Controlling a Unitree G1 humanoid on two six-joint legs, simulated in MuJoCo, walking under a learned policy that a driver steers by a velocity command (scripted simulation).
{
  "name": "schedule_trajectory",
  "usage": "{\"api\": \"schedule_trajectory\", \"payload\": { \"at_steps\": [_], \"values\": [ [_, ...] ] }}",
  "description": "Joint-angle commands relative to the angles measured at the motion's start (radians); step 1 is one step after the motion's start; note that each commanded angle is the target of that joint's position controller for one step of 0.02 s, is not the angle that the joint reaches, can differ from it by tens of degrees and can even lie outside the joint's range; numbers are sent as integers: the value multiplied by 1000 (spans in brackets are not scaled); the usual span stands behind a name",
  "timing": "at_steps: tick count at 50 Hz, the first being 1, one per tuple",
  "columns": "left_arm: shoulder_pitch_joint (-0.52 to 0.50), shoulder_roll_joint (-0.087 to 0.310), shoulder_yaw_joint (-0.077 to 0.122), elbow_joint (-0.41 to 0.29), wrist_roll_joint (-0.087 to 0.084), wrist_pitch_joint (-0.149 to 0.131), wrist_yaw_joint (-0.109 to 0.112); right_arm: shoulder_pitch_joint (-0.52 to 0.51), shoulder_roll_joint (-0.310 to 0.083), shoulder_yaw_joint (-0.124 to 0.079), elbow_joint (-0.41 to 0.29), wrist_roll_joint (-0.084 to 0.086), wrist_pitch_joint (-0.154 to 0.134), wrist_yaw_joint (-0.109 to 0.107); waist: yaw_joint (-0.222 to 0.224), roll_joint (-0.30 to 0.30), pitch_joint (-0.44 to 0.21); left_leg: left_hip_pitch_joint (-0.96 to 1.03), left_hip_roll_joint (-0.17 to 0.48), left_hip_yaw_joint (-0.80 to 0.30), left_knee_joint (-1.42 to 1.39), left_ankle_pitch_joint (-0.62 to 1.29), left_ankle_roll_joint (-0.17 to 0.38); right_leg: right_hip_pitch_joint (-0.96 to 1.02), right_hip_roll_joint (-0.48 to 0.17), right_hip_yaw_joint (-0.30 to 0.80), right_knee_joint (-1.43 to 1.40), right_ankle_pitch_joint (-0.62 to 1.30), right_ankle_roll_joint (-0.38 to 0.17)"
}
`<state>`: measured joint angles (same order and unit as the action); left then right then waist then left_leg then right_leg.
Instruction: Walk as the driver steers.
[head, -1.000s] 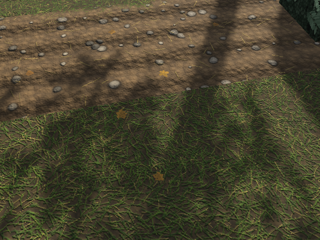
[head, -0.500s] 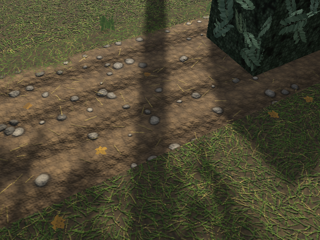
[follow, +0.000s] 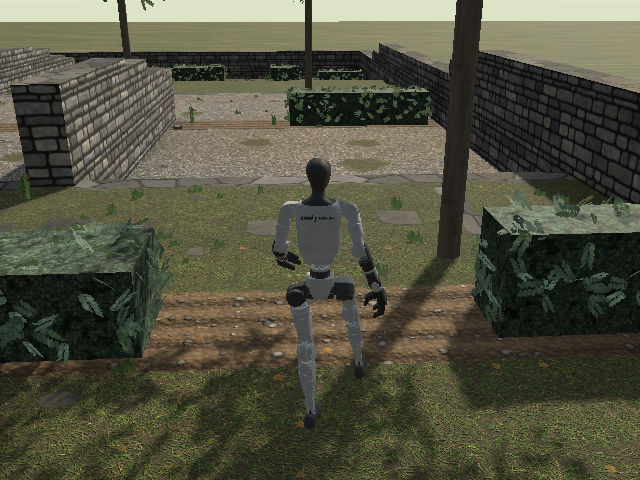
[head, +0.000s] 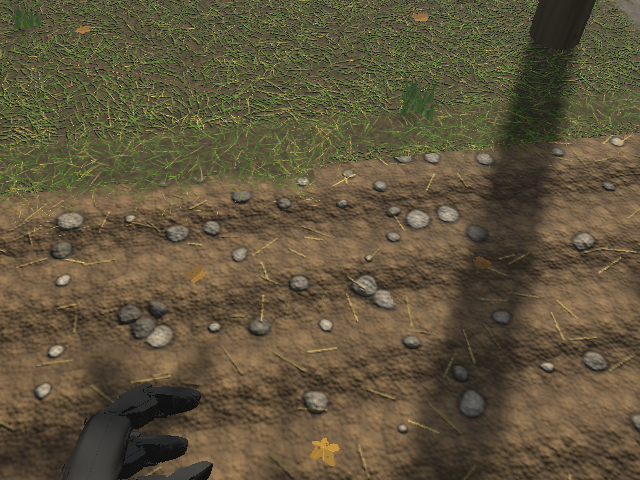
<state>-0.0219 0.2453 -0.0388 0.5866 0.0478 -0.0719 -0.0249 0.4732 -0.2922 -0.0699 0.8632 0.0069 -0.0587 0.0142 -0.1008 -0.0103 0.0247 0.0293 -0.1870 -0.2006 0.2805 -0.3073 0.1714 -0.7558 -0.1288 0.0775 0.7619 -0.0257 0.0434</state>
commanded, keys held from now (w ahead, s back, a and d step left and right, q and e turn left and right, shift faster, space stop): w+q+shift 0.40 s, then w+shift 0.10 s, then w+e+shift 0.50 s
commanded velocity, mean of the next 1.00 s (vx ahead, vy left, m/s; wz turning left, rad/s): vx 1.00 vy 0.00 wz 0.31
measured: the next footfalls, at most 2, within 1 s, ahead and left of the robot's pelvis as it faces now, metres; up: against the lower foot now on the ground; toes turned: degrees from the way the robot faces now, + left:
right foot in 0.12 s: +0.36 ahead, -0.16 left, +0.00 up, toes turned +10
left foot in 0.58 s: +0.67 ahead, +0.19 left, +0.00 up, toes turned +31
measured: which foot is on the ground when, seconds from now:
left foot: down 0.00-0.14, up 0.16-0.56, down 0.58-1.00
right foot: up 0.00-0.10, down 0.12-0.58, up 0.60-1.00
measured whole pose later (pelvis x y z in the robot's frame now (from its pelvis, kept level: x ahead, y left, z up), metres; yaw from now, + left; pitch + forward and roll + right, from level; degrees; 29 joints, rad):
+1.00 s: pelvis +0.88 +0.21 -0.03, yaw +15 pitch +1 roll +1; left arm 0.08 0.28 0.02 0.74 0.01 -0.02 -0.07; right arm 0.46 -0.26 -0.02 0.92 -0.02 -0.11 -0.03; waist -0.04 -0.02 0.05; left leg 0.29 -0.08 0.28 0.23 -0.39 0.01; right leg -0.70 0.00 -0.17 0.73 0.04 -0.15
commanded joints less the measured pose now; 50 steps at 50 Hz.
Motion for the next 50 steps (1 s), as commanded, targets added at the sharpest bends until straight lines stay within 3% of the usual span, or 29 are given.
{"api": "schedule_trajectory", "payload": {
  "at_steps": [1, 3, 4, 5, 6, 7, 8, 9, 10, 11, 15, 18, 22, 24, 26, 27, 28, 29, 30, 31, 32, 33, 35, 38, 42, 45, 47, 48, 50],
  "values": [
    [-128, 88, 22, -100, -17, -14, 1, 15, -191, -53, -56, 3, -14, -7, -9, 75, 33, -155, 196, -185, -63, 645, 62, 210, 104, -93, -157, 133, -15],
    [-55, 120, 35, -88, -20, -18, 12, -42, -212, -59, -75, 3, -16, -16, 42, 74, -17, -132, 194, -191, 28, 790, 17, 389, 141, -76, -258, 105, -34],
    [53, 165, 55, -57, -25, -19, 24, -62, -240, -65, -82, -2, -19, -16, 93, 74, -98, -112, 192, -200, 151, 919, -8, 533, 169, -66, -245, 43, -42],
    [233, 217, 80, -17, -35, -22, 41, -119, -280, -72, -96, -12, -23, -12, 205, 80, -192, -145, 185, -200, 355, 950, -27, 721, 157, -55, -225, -32, -48],
    [474, 265, 106, 44, -32, -20, 63, -187, -251, -65, -115, -24, -33, -8, 331, 65, -291, -261, 152, -167, 617, 848, -40, 960, 88, -20, -183, -152, -59],
    [643, 308, 121, 82, 1, -22, 82, -186, -67, -18, -147, -39, -40, -10, 336, -178, -386, -460, 79, -83, 976, -21, -27, 1168, -169, 232, -190, -449, -63],
    [478, 378, 139, 49, 28, -19, 66, -4, -31, 9, -215, 36, -31, -9, 146, -501, -506, -705, 30, 20, 1189, -208, -51, 1243, -382, 876, -465, -660, -174],
    [343, 248, 129, 13, 19, -12, 55, -82, -121, 6, -162, -7, -9, -20, 162, -234, -337, -782, 128, 56, 1208, -69, -43, 1077, -307, 789, -514, -849, -195],
    [292, 165, 107, 19, 8, -9, 51, -158, -147, -2, -163, -26, 4, -8, 162, -107, -205, -779, 170, 88, 1154, 15, -52, 934, -255, 576, -496, -735, -187],
    [304, 135, 101, 50, 12, -10, 46, -197, -141, -2, -166, -33, 14, 6, 156, -10, -128, -760, 202, 102, 1125, 33, -61, 827, -221, 434, -500, -545, -178],
    [427, 90, 90, 182, -24, -47, 29, -321, -41, 30, -255, -46, 59, 49, 118, -63, 2, -816, 297, 121, 1070, 36, -67, 686, -163, 93, -555, -167, -128],
    [371, 110, 92, 191, -24, -66, 20, -411, -46, 42, -318, -41, 68, 62, 76, -79, 37, -812, 302, 155, 963, 181, -78, 611, -129, -111, -628, -5, -108],
    [425, 147, 96, 229, -18, -71, 23, -544, -37, 60, -352, -42, 60, 85, 96, -13, 126, -696, 253, 276, 608, 333, -45, 601, -72, -301, -698, 194, -85],
    [482, 180, 99, 252, -17, -65, 27, -565, -32, 65, -337, -44, 49, 85, 106, -20, 123, -588, 178, 347, 497, 331, -6, 675, -82, -338, -679, 567, -84],
    [517, 241, 106, 265, -20, -44, 42, -492, -62, 56, -299, -52, 38, 67, 55, -85, 50, -464, 95, 365, 446, 223, 23, 790, -120, -332, -529, 994, -95],
    [502, 280, 111, 268, -19, -26, 50, -374, -96, 40, -263, -59, 32, 55, -19, -110, -16, -326, 64, 344, 421, 136, 39, 800, -144, -325, -348, 1102, -115],
    [470, 299, 113, 262, -18, -11, 55, -179, -136, 18, -198, -58, 30, 39, -112, -125, -106, -121, 65, 290, 359, 96, 61, 754, -154, -307, -114, 1079, -133],
    [441, 285, 111, 250, -22, -3, 53, -21, -187, -10, -145, -65, 31, 18, -187, -104, -176, 124, 124, 196, 286, 68, 74, 588, -112, -307, 209, 835, -136],
    [509, 115, 82, 207, -42, -8, 30, -78, -279, -33, -155, -70, 33, -2, -32, 229, -294, 407, 437, -203, 264, -16, 77, 230, 90, -263, 660, -393, -94],
    [533, 157, 83, 161, -82, -15, 34, -60, -300, -43, -189, -70, 31, -7, -47, 160, -494, 494, 610, -562, 115, -37, 169, 65, 156, -7, 872, -427, -119],
    [393, 185, 92, 146, -74, -22, 39, -82, -237, -39, -160, -60, 21, -16, -50, 11, -321, 345, 548, -427, 61, -37, 136, -3, 95, 19, 832, -311, -128],
    [386, 143, 82, 149, -72, -24, 32, -106, -181, -24, -119, -54, 5, -18, 10, -4, -111, 120, 521, -300, 13, 34, 112, 6, 54, -8, 730, -272, -129],
    [420, 98, 75, 191, -43, 10, 15, -171, -102, -2, -104, -57, -30, -17, 96, -39, -10, -123, 452, -120, -57, 95, 50, 126, -1, 12, 610, -233, -124],
    [397, 73, 83, 213, -33, 58, -14, -165, -45, 14, -60, -26, -65, -9, 136, 0, 51, -196, 379, 72, -151, 161, -29, 106, -31, 11, 523, -191, -113],
    [194, 46, 71, 139, -46, 55, -29, -126, -41, 20, -34, -26, -85, 0, 107, 50, 106, -179, 301, 329, -192, 525, -106, 36, 2, -95, 317, 25, -120],
    [88, 43, 58, 97, -43, 41, -48, -91, -59, 27, -18, -19, -87, -15, 94, 25, 125, -117, 303, 435, -192, 794, -148, 87, 46, -210, 89, 140, -155],
    [72, 59, 58, 92, -38, 40, -55, -58, -100, 26, -11, -19, -85, -37, 99, 51, 81, -20, 318, 463, -129, 1135, -176, 186, 128, -288, -22, 178, -187],
    [150, 89, 69, 129, -55, 51, -55, -76, -126, 24, -27, -15, -84, -57, 135, 82, -37, 23, 315, 472, -30, 1424, -190, 334, 204, -311, -2, 165, -189],
    [352, 148, 88, 163, -31, 56, -47, -121, -211, 0, -48, -33, -52, -79, 267, 154, -59, 13, 402, 446, 294, 1646, -209, 489, 238, -292, -22, -32, -239]
  ]
}}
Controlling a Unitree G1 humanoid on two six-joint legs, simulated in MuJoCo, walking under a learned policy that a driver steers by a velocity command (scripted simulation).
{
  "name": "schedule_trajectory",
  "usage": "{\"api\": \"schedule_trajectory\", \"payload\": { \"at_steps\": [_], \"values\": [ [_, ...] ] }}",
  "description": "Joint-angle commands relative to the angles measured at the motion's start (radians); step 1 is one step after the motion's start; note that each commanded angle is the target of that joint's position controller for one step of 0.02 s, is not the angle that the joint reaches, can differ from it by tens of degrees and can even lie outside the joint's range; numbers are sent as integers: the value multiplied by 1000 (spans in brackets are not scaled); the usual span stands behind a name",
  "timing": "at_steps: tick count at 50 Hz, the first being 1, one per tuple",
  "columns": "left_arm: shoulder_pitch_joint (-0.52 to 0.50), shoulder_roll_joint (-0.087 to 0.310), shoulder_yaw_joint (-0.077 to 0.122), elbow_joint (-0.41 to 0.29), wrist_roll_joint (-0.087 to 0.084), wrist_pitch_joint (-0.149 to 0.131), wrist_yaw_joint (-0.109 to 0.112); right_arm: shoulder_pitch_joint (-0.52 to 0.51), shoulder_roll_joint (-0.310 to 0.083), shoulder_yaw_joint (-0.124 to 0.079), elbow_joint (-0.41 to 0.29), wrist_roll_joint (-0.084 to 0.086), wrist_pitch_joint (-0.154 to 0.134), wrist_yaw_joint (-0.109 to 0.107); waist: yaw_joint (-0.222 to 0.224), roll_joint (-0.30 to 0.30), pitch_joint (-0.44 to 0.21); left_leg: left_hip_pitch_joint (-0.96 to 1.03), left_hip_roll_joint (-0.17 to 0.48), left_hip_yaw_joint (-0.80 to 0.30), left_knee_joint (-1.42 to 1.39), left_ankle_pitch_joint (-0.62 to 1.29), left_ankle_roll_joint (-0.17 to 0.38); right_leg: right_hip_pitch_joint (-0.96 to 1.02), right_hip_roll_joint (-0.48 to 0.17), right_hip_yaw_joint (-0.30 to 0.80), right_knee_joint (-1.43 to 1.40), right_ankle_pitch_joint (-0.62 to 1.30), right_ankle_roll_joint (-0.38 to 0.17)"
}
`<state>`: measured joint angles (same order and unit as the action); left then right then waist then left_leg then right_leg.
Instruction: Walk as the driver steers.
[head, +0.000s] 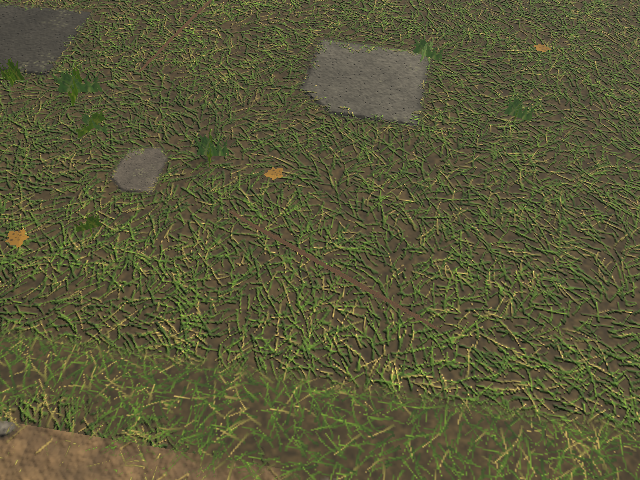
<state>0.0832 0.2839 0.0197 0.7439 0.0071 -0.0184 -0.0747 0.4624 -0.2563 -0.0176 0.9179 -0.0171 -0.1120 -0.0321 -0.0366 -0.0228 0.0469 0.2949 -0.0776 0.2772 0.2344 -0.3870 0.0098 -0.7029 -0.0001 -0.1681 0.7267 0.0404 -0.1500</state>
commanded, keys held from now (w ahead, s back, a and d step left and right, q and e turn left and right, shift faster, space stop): w+e+shift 0.10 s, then e+shift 0.32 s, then shift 0.16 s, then q+shift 0.42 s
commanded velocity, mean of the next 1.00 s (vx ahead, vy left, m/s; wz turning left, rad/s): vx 0.33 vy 0.00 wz -0.36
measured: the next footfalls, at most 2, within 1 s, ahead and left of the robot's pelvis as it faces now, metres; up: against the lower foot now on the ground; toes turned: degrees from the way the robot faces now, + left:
right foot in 0.04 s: +0.23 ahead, -0.03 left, +0.00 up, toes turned -7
left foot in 0.40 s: +0.61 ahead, +0.02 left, +0.00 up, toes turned -35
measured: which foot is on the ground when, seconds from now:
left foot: down 0.00-0.04, up 0.06-0.38, down 0.40-0.78, up 0.80-1.00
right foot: up 0.00-0.02, down 0.04-0.40, up 0.42-0.76, down 0.78-1.00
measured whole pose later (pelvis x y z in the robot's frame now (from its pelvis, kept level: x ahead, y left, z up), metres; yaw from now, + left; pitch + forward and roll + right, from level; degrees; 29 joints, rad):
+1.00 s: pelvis +0.45 -0.01 +0.03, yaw -20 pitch +2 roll +0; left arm 0.11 0.23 0.05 0.65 0.02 0.02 0.05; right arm 0.26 -0.33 -0.10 0.68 0.02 0.06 -0.02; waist -0.02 0.02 0.02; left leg -0.60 0.03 0.01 1.08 -0.33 -0.10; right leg -0.27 -0.06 -0.10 0.47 -0.24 0.01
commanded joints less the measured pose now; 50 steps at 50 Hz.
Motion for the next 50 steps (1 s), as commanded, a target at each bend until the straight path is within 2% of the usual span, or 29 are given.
{"api": "schedule_trajectory", "payload": {
  "at_steps": [1, 2, 3, 4, 5, 6, 7, 9, 11, 12, 13, 15, 18, 19, 20, 21, 22, 24, 27, 30, 32, 36, 38, 39, 40, 41, 44, 47, 50],
  "values": [
    [485, 164, 61, 76, 16, 3, 21, -186, -256, -59, -122, -21, 21, -32, 320, 159, -147, -355, 297, -56, 618, 1628, -37, 653, 102, 22, -7, -140, -90],
    [628, 210, 93, 129, -5, 0, 42, -262, -244, -66, -139, -18, 40, -16, 397, 49, -179, -504, 172, -42, 1085, 985, -22, 826, 52, 133, -135, -133, -157],
    [537, 271, 110, 135, -20, 11, 58, -291, -54, -14, -191, -44, 18, 7, 248, -237, -96, -921, -8, -119, 1485, -100, -22, 947, -42, 329, -18, 101, -183],
    [451, 351, 126, 78, 7, 17, 61, -188, -64, 2, -300, -9, -7, 17, 148, -241, -329, -1167, -5, -333, 1599, -134, -36, 1140, -210, 815, -249, -209, -392],
    [404, 271, 117, 45, 10, 18, 69, -245, -109, 10, -305, -24, -33, 23, 156, -46, -250, -1222, 51, -393, 1492, -48, -8, 1042, -257, 978, -462, -480, -356],
    [354, 191, 97, 52, 11, 15, 76, -262, -136, 5, -296, -19, -41, 27, 89, 91, -61, -1190, 98, -383, 1356, 27, -8, 822, -243, 903, -512, -402, -295],
    [311, 166, 86, 55, 5, 6, 76, -270, -128, 6, -295, -31, -29, 23, 28, 151, 25, -1113, 127, -373, 1265, 23, -28, 639, -201, 801, -497, -173, -258],
    [264, 168, 77, 34, -1, -26, 75, -245, -121, 13, -294, -46, 29, 16, -36, 180, 75, -931, 168, -342, 1083, -13, -75, 373, -125, 603, -477, 260, -221],
    [242, 199, 84, 25, -4, -47, 67, -304, -97, 21, -332, -38, 51, 19, -35, 133, 51, -789, 145, -279, 839, 66, -92, 254, -14, 465, -458, 522, -174],
    [186, 102, 66, -27, -56, -67, 79, -438, -99, 1, -382, 13, 4, 8, 3, 120, 42, -772, 88, -318, 693, 134, -102, 207, 41, 477, -429, 395, -128],
    [182, 141, 76, -21, -69, -60, 90, -470, -65, 11, -401, 12, -10, 4, 13, 89, -5, -701, 45, -301, 520, 241, -100, 214, 86, 441, -395, 343, -84],
    [266, 199, 102, 8, -60, -23, 110, -503, -58, 0, -414, 20, -14, 0, 73, 20, -118, -594, -53, -282, 297, 446, -103, 311, 111, 471, -335, 233, 5],
    [262, 139, 96, 0, -54, 7, 124, -465, -111, -36, -424, 41, -7, 0, 44, -89, -154, -468, -56, -347, 155, 586, -85, 382, 135, 539, -150, 91, 91],
    [208, 121, 93, -29, -53, 9, 125, -358, -126, -50, -397, 30, -7, -1, -21, -104, -209, -345, -21, -351, 93, 705, -68, 389, 165, 507, -9, 95, 134],
    [203, 59, 74, -60, -29, 13, 122, -183, -137, -55, -353, 9, -3, -4, -79, -75, -348, -102, 147, -460, 169, 832, 1, 312, 185, 448, 264, -202, 173],
    [320, -55, 37, -90, 14, 17, 117, -133, -168, -48, -359, -23, 11, -1, -20, 160, -476, 112, 419, -728, 336, 1376, 98, 124, 238, 393, 555, -862, 186],
    [513, 54, 43, -112, -31, 13, 88, -170, -209, -60, -338, -23, 14, 13, 87, 354, -631, 146, 662, -1109, 280, 1016, 315, 59, 147, 442, 812, -770, 198],
    [308, 178, 76, -109, -36, 47, 91, -374, -77, -38, -411, -12, 40, -3, 39, 126, -358, -153, 448, -839, 164, 460, 267, -22, 37, 319, 813, -550, 237],
    [200, 114, 62, -156, -27, 60, 105, -384, -106, -33, -362, -13, 65, 0, 67, 68, -141, -520, 294, -599, 93, 563, 212, 85, 3, 269, 636, -504, 229],
    [185, 32, 28, -160, -10, 30, 106, -348, -127, -46, -305, -8, 61, 12, 69, 99, -209, -535, 278, -513, 97, 876, 243, 201, 8, 229, 368, -514, 218],
    [171, 10, 13, -146, 5, 26, 105, -359, -112, -41, -285, 9, 67, 24, 76, 117, -259, -568, 261, -499, 97, 844, 240, 334, -7, 226, 179, -428, 207],
    [111, 76, 34, -149, -5, 45, 99, -337, -193, -72, -284, 32, 95, 39, 68, 173, -173, -647, 233, -583, 72, 305, 206, 454, 44, 200, -101, -299, 174],
    [104, 107, 50, -162, -2, 48, 100, -302, -175, -71, -280, 46, 105, 31, 79, 161, -129, -746, 193, -625, 89, 74, 140, 569, 19, 219, -258, -273, 114],
    [150, 155, 62, -167, 15, 51, 110, -286, -140, -63, -285, 43, 102, 31, 89, 86, -150, -853, 151, -592, 191, -74, 83, 680, -130, 329, -290, -261, 51],
    [166, 227, 87, -149, 46, 58, 110, -301, -97, -57, -327, 54, 95, 29, 79, -182, -154, -1000, 19, -373, 421, -150, 23, 657, -350, 524, -381, -227, -74],
    [138, 199, 87, -156, 58, 46, 111, -303, -153, -76, -327, 43, 90, 23, 94, -230, -149, -992, 37, -318, 710, -201, -31, 564, -452, 614, -443, -108, -161],
    [-70, 65, 51, -199, 14, 12, 121, -156, -181, -110, -255, 39, 145, -3, -8, -126, -104, -996, 82, -335, 1015, -64, -89, 506, -306, 363, -404, 9, -53],
    [-56, 64, 55, -181, 9, 12, 129, -204, -118, -94, -296, 41, 167, -1, 8, -102, -84, -1002, 122, -294, 968, 53, -121, 518, -267, 233, -398, 34, -37],
    [-2, 105, 78, -155, 5, 25, 136, -291, -66, -67, -354, 39, 162, 34, 57, -120, -126, -908, 153, -259, 718, 69, -110, 575, -286, 171, -360, 57, -40]
  ]
}}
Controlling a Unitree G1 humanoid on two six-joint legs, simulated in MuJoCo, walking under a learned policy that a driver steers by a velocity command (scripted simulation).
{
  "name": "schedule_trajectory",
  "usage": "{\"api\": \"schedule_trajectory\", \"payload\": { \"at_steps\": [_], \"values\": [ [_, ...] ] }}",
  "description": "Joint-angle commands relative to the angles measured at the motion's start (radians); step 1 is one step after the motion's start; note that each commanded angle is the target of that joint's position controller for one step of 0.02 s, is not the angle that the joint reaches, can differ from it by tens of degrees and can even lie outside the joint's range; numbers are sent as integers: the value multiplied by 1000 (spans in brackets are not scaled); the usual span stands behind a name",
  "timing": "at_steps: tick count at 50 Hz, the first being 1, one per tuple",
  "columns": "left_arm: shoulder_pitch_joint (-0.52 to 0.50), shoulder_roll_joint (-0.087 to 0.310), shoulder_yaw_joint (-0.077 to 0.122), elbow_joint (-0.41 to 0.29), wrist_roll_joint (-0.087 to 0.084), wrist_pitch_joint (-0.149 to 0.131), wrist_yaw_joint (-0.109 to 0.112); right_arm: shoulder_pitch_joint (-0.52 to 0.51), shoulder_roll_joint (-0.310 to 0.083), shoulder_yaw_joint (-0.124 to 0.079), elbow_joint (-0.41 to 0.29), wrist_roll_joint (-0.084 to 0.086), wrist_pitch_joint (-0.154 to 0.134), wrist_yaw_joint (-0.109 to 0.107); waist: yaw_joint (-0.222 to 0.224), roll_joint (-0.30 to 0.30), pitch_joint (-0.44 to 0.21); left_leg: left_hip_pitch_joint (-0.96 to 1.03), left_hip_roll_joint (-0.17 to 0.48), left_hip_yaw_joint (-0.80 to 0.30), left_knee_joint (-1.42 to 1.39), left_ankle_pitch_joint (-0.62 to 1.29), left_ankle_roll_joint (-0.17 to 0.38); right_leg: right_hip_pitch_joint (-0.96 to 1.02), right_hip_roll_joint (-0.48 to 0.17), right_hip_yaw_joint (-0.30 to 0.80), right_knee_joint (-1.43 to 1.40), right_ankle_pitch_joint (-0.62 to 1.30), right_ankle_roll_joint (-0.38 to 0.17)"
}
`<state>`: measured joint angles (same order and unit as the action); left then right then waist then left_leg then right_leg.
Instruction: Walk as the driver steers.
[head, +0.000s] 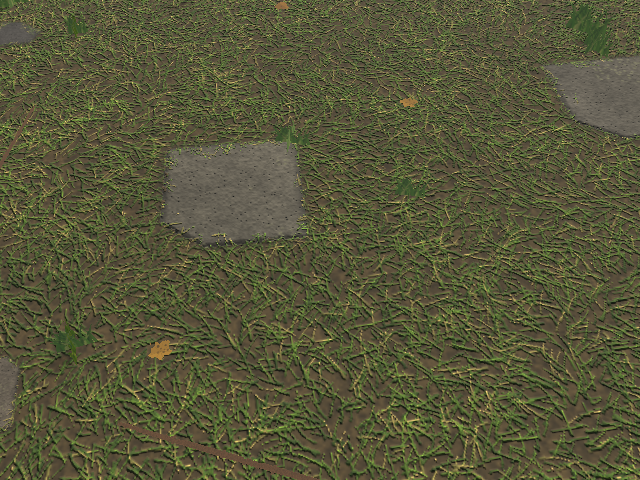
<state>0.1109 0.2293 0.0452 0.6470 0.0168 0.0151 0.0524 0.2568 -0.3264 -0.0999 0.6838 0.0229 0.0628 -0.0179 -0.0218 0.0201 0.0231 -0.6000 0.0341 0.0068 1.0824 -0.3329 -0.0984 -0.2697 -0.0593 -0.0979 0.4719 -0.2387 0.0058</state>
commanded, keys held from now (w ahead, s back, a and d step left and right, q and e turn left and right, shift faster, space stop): q+shift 0.18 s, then shift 0.04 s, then e+shift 0.50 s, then w+e+shift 0.16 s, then w+shift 0.06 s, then w+q+shift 0.06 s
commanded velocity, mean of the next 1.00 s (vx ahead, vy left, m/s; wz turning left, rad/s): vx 0.12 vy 0.00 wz -0.17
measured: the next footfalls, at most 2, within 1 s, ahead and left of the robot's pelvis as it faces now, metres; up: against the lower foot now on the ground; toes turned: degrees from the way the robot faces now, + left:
left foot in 0.14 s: +0.04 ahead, +0.15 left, +0.00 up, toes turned +12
right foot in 0.68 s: +0.03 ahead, -0.08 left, +0.00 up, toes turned -2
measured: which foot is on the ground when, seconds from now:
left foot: up 0.00-0.12, down 0.14-0.68, up 0.70-1.00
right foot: down 0.00-0.14, up 0.16-0.66, down 0.68-1.00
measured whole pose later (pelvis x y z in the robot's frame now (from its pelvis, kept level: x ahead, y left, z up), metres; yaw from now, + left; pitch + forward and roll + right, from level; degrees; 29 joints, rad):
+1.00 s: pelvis +0.08 -0.01 +0.01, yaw -14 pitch +4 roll +4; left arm 0.38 0.29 0.06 0.67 0.01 -0.03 0.00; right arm 0.09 -0.33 -0.10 0.73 -0.04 -0.04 0.03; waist 0.04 0.02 -0.04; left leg -0.55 0.01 -0.05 0.72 -0.13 -0.07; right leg -0.12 0.05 0.20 0.34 -0.26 -0.07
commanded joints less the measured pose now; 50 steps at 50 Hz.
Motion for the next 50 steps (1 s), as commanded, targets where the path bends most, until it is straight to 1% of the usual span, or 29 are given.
{"api": "schedule_trajectory", "payload": {
  "at_steps": [1, 4, 6, 7, 8, 9, 10, 11, 12, 13, 17, 19, 22, 25, 28, 32, 33, 34, 35, 36, 37, 38, 39, 41, 43, 47, 48, 49, 50],
  "values": [
    [-17, 184, 63, -51, -6, -6, 7, -95, 2, 17, -134, -2, -15, 33, 49, -177, -115, 38, 41, 29, -192, 0, 11, 140, -246, 92, -97, 360, -197],
    [2, 217, 84, -31, -27, -13, -8, -65, -46, -2, -142, 2, -10, 52, 39, -197, -121, 142, 13, 83, -341, 1, 56, 149, -290, 75, -48, 389, -178],
    [-1, 196, 85, -17, -48, -23, -19, -4, -54, -18, -121, 2, -1, 46, -2, -162, -120, 287, -27, 109, -522, 132, 107, 93, -271, 10, 63, 315, -103],
    [61, 162, 81, 9, -41, -27, -29, 52, -101, -40, -104, -4, -3, 30, -14, -46, -123, 425, -28, 33, -630, 319, 154, -4, -206, -57, 220, 191, -33],
    [49, 111, 67, -47, 4, -30, -36, 95, -282, -86, -122, -15, -9, 8, 5, 329, -115, 645, 253, -400, -643, 826, 307, -377, -53, -131, 590, -313, 84],
    [-84, 115, 60, -96, 15, -38, -29, 93, -279, -76, -151, -53, -36, 18, -63, 309, -225, 645, 352, -599, -688, 811, 484, -514, 53, 98, 789, -475, 97],
    [-126, 155, 68, -92, -8, -37, -24, 71, -230, -61, -146, -56, -55, 25, -79, 171, -230, 643, 323, -499, -707, 710, 459, -527, 34, 158, 848, -410, 69],
    [-113, 148, 68, -76, -19, -34, -14, 16, -191, -48, -142, -39, -64, 17, -41, 120, -191, 602, 272, -419, -692, 637, 398, -526, 21, 170, 823, -321, 46],
    [-64, 159, 72, -41, -15, -25, -2, -60, -129, -27, -150, -15, -57, 6, -4, 60, -178, 563, 240, -338, -684, 589, 343, -507, -4, 166, 779, -249, 44],
    [-34, 166, 75, -24, -10, -17, 1, -110, -89, -9, -157, -8, -52, -4, 17, 81, -175, 497, 221, -288, -683, 606, 323, -438, -7, 152, 761, -198, 47],
    [64, 92, 43, 35, -24, 3, -18, -156, 13, 41, -117, -47, -66, -9, 49, 77, -186, 408, 157, -124, -710, 520, 290, -229, -20, 133, 550, -76, 60],
    [40, 89, 33, 26, -28, 8, -28, -158, -12, 35, -98, -58, -68, -10, 20, 112, -144, 368, 168, -106, -734, 400, 299, -154, -21, 123, 417, -71, 59],
    [12, 181, 56, -16, -41, 14, -34, -144, -105, 2, -81, -54, -51, -15, -17, 126, -67, 380, 245, -175, -765, 284, 349, -208, -8, 95, 416, -152, 51],
    [32, 163, 55, -27, -42, 19, -37, -151, -90, 0, -70, -41, -43, -21, -17, 94, -43, 439, 296, -199, -756, 343, 362, -263, -27, 93, 433, -211, 42],
    [66, 139, 54, -31, -44, 21, -46, -182, -82, -6, -70, -36, -40, -23, 1, 88, -72, 480, 301, -146, -718, 483, 347, -229, -24, 67, 397, -234, 31],
    [143, 125, 61, -27, -49, 24, -65, -224, -87, -19, -67, -12, -31, -25, 55, 96, -117, 480, 274, -27, -608, 506, 265, -76, 25, -2, 146, -80, -18],
    [180, 141, 71, -18, -44, 23, -61, -199, -70, -20, -52, -5, -29, -24, 67, 59, -115, 428, 232, 30, -520, 396, 202, 6, 45, 20, 27, 44, -54],
    [214, 237, 101, -23, -38, 19, -46, -173, -31, -16, -53, -23, -30, -20, 53, -141, -108, 234, 130, 131, -285, 144, 103, 150, -83, 268, -79, 323, -132],
    [220, 358, 123, -58, -16, 5, -39, -281, 9, 2, -128, -55, -41, -19, 55, -389, -88, -113, -66, 101, -26, -316, 15, 270, -305, 677, -99, 675, -334],
    [250, 321, 115, -69, 15, -17, -47, -341, -20, -4, -137, -48, -56, -17, 119, -255, -186, -158, -76, -69, 141, -371, 25, 299, -335, 694, -120, 640, -412],
    [251, 292, 109, -49, -7, -35, -45, -308, -39, -11, -122, -26, -70, -5, 87, -161, -185, -196, -44, -112, 144, -257, 52, 333, -259, 626, -138, 288, -354],
    [228, 259, 104, -46, -44, -40, -42, -286, -53, -19, -101, -17, -85, 5, 66, -85, -156, -228, -10, -117, 73, -142, 74, 324, -208, 601, -176, -103, -289],
    [208, 234, 91, -53, -63, -38, -37, -298, -68, -25, -92, -15, -94, 10, 66, -85, -110, -242, 0, -116, -1, -68, 81, 293, -196, 616, -227, -342, -267],
    [209, 229, 79, -64, -51, -40, -24, -312, -62, -27, -90, -11, -117, 23, 55, -134, -54, -203, -27, -105, -88, 48, 76, 235, -159, 620, -287, -430, -252],
    [240, 230, 77, -61, -38, -53, -15, -321, -57, -27, -75, -13, -147, 29, 61, -125, -43, -176, -42, -106, -205, 138, 66, 240, -137, 587, -293, -329, -242],
    [270, 219, 66, -48, -40, -65, -12, -319, -30, -13, -48, -13, -170, 36, 74, -181, -27, -67, -55, -71, -386, 244, 29, 177, -94, 493, -276, -200, -222],
    [308, 252, 74, -12, 11, -52, -53, -236, -4, 15, -1, -109, -105, 60, 89, -235, -26, -41, -49, 4, -359, 224, 18, 165, -32, 453, -293, -220, -196],
    [319, 220, 67, -11, 12, -51, -72, -246, -10, 13, -5, -104, -82, 66, 102, -233, 4, -35, -36, 17, -373, 220, 12, 146, -34, 446, -306, -221, -196],
    [330, 209, 61, -10, 9, -53, -83, -282, -26, 14, -19, -84, -74, 68, 122, -227, 27, -39, -22, 26, -392, 222, 12, 142, -49, 454, -320, -229, -199]
  ]
}}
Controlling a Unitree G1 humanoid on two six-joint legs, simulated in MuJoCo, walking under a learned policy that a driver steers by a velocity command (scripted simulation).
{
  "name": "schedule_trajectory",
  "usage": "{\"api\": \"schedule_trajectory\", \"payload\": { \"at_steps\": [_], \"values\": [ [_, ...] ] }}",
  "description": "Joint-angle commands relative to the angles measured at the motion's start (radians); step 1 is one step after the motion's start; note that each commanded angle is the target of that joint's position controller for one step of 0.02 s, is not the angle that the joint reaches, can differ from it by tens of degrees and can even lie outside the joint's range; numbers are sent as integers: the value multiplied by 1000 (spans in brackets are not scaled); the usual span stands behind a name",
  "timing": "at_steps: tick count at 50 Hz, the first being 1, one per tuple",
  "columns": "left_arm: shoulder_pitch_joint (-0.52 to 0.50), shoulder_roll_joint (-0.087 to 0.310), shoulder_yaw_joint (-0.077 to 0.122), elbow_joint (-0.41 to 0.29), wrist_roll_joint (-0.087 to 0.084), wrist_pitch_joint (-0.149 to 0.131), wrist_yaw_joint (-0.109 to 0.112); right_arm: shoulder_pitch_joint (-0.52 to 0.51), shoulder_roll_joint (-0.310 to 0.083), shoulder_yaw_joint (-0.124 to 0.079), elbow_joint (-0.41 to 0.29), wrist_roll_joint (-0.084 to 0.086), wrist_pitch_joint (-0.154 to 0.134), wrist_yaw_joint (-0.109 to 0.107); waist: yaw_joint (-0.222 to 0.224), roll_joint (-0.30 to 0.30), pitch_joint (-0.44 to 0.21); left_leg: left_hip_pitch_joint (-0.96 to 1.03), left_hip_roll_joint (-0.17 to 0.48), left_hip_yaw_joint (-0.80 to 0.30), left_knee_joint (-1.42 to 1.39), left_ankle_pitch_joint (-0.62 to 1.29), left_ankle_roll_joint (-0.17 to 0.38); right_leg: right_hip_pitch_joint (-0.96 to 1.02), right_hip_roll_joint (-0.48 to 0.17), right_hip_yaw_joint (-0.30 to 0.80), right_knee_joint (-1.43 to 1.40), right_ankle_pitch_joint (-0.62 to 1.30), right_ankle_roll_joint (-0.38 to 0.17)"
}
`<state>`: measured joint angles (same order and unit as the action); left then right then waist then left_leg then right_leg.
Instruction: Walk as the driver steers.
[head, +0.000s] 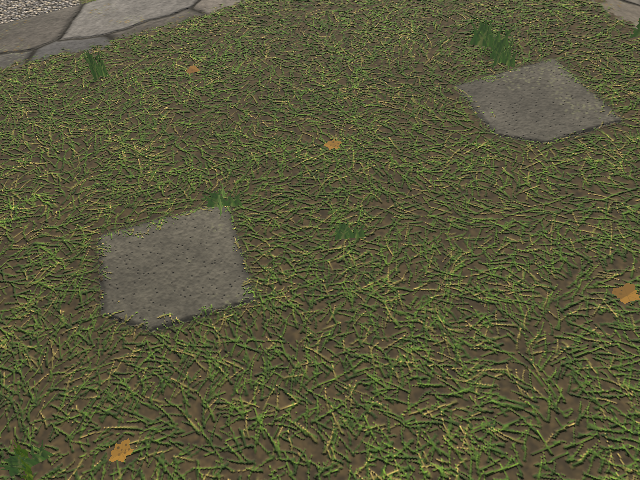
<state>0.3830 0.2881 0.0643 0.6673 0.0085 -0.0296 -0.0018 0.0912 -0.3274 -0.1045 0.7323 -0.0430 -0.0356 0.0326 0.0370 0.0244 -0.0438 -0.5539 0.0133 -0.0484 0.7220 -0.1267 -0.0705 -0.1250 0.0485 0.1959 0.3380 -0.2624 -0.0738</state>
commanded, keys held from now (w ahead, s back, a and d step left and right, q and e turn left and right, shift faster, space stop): w+q+shift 0.58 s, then w+shift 0.12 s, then shift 0.30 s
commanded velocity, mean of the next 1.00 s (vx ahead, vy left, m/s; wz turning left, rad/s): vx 0.79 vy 0.00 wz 0.46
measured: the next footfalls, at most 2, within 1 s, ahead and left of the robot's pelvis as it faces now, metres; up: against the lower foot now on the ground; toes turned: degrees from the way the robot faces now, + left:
left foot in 0.24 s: +0.27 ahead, +0.14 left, +0.00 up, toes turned +7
right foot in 0.68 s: +0.77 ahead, +0.12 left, +0.00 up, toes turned +28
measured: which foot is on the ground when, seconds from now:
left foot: up 0.00-0.22, down 0.24-0.68, up 0.70-1.00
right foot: down 0.00-0.26, up 0.28-0.66, down 0.68-1.00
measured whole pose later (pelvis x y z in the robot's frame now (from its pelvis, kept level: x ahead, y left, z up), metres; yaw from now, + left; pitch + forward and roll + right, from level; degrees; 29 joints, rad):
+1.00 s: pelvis +0.76 +0.25 -0.02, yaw +31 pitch +1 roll -2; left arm 0.41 0.32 0.05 0.88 -0.02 -0.11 0.01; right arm -0.02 -0.30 -0.01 0.69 0.00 -0.09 0.05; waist 0.12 0.03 0.08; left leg -0.60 0.00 -0.06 0.58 0.03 0.03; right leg -0.01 0.03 -0.06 0.32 -0.32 -0.01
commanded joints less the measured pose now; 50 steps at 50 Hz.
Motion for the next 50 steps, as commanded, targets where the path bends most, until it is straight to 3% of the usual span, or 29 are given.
{"api": "schedule_trajectory", "payload": {
  "at_steps": [1, 7, 9, 11, 12, 13, 14, 15, 17, 19, 21, 25, 28, 31, 32, 33, 34, 35, 36, 37, 38, 40, 41, 42, 43, 44, 46, 48, 50],
  "values": [
    [69, 150, 40, -27, 16, -12, -32, -152, -41, 19, -81, -5, 25, 21, 79, -226, 112, -103, 11, 85, -52, 20, -9, 14, -180, 168, -198, -212, -124],
    [94, 189, 45, 28, 31, -43, 5, -214, -76, 25, -139, 8, 10, 47, 82, -151, 184, -215, 37, 75, -87, -71, 122, 222, -318, 113, -244, -110, -122],
    [48, 193, 43, 41, 40, -49, 12, -135, -72, 28, -136, 17, 12, 45, 21, -150, 159, -98, -4, 105, -106, -134, 185, 221, -313, 3, -178, 268, -95],
    [-5, 197, 37, 45, 30, -49, 12, 138, -86, 14, -58, 18, 10, 22, -119, -110, -8, 321, -117, 193, -125, -138, 241, 117, -252, -156, 147, 937, -53],
    [-28, 190, 29, 35, 31, -50, 18, 391, -133, -8, 12, 15, 2, 9, -229, -41, -134, 659, -96, 107, -129, -189, 271, -87, -210, -211, 464, 929, -28],
    [-27, 99, -2, -18, 18, -63, 8, 515, -262, -38, 28, 3, -4, -3, -232, 218, -208, 875, 158, -407, -298, -664, 368, -424, -65, -255, 880, 433, 33],
    [-69, 84, -11, -35, 42, -79, -2, 427, -225, -21, 22, 19, -8, 7, -157, 265, -154, 884, 249, -867, -513, -796, 395, -677, 51, -125, 1007, -117, 37],
    [-162, 125, -10, -51, 46, -87, -6, 331, -187, -16, 4, 22, -3, 8, -148, 124, -18, 813, 244, -761, -487, -655, 388, -774, -24, -73, 1063, -55, 25],
    [-179, 125, -20, -45, 55, -100, -14, 323, -158, -10, 11, 26, -7, -3, -98, -41, 53, 609, 179, -543, -503, -414, 363, -680, -107, -86, 939, 24, 32],
    [-179, 107, -34, -48, 75, -71, -22, 316, -113, 10, 23, 33, -20, -11, -48, -12, 109, 478, 91, -426, -521, -269, 351, -615, -136, -105, 844, 9, 68],
    [-215, 96, -43, -71, 77, -42, -29, 324, -124, 9, 23, 43, -33, -15, -38, 18, 141, 392, 73, -415, -578, -253, 374, -629, -141, -142, 778, -11, 101],
    [-448, 62, -69, -152, 49, -42, -46, 369, -126, 5, 41, 46, -42, -19, -94, 14, 199, 291, -2, -322, -609, 112, 335, -535, -90, -226, 440, 204, 133],
    [-510, 56, -74, -172, 34, -48, -44, 422, -146, -2, 76, 59, -46, -25, -130, 33, 135, 386, 26, -339, -572, 466, 295, -417, -43, -238, 301, 351, 106],
    [-394, 105, -55, -139, 32, -52, -24, 397, -182, -7, 89, 61, -52, -40, -65, 37, 12, 487, 41, -314, -410, 812, 234, -146, 11, -232, 198, 306, 62],
    [-253, 153, -32, -100, 23, -53, -7, 386, -212, -12, 95, 45, -55, -38, 7, 53, -76, 500, 50, -308, -244, 903, 214, 13, 24, -226, 221, 226, 46],
    [-42, 191, -9, -42, 19, -51, 16, 333, -225, -14, 93, 30, -59, -35, 134, 48, -156, 430, 29, -282, -9, 858, 200, 217, -22, -220, 220, 174, 30],
    [165, 250, 19, 1, 41, -52, 42, 313, -136, 7, 81, 15, -70, -37, 206, -28, -256, 282, -18, -222, 323, 582, 200, 425, -181, -56, 253, -144, 0],
    [143, 320, 35, 13, 61, -55, 35, 435, 11, 44, 38, 70, -69, -29, 74, -426, -402, 14, -180, -123, 681, -277, 157, 608, -479, 555, 59, -343, -131],
    [41, 265, 39, 1, 49, -50, 14, 429, -59, 48, 58, 53, -59, -37, 58, -321, -326, -106, -123, -105, 756, -261, 167, 519, -464, 687, -18, -294, -183],
    [-45, 162, 18, -7, 41, -57, 7, 327, -81, 44, 65, 33, -49, -36, 49, -157, -170, -121, -63, -99, 734, -194, 160, 372, -428, 495, 9, -91, -182],
    [-56, 101, 4, 23, 44, -63, 2, 253, -71, 47, 53, 19, -43, -32, 41, -35, -59, -104, -45, -78, 696, -196, 152, 223, -396, 351, 17, 228, -179],
    [-2, 57, -17, 96, 38, -85, 0, 179, -28, 55, 16, 2, -26, -18, 5, -34, 14, -93, -29, -80, 604, -247, 137, 105, -330, 154, 13, 647, -145],
    [10, 55, -19, 120, 26, -97, -7, 183, -15, 60, 12, 2, -16, -16, -11, -82, 23, -93, -26, -84, 556, -279, 129, 90, -327, 108, 3, 765, -146],
    [-93, 54, -12, 83, -26, -118, -8, 162, -13, 62, -17, 95, -28, -20, -36, -146, 34, -117, 13, -104, 491, -293, 123, 113, -304, 53, -29, 757, -143],
    [-143, 55, -14, 86, -38, -122, -7, 139, -12, 71, -23, 96, -30, -19, -59, -129, 40, -116, 29, -101, 369, -278, 117, 72, -302, 25, -50, 729, -130],
    [-192, 77, -12, 78, -40, -119, -1, 92, 0, 80, -42, 77, -35, -15, -71, -94, 75, -69, 24, -52, 221, -231, 102, -21, -280, -37, -85, 751, -121],
    [-192, 162, 12, 83, -36, -108, 12, 51, 20, 99, -53, 43, -56, 9, -59, -93, 34, 166, -9, 37, -58, 61, 83, -145, -199, -155, -109, 732, -92],
    [-142, 201, 25, 104, -35, -112, 14, 42, -8, 92, -49, 41, -59, 25, -58, -114, -2, 309, -45, 37, -136, 260, 89, -147, -206, -160, -105, 665, -79],
    [-138, 200, 26, 119, -42, -110, 14, 57, -59, 72, -39, 29, -51, 16, -91, -95, -11, 372, -60, 28, -193, 305, 122, -98, -202, -177, -21, 685, -44]
  ]
}}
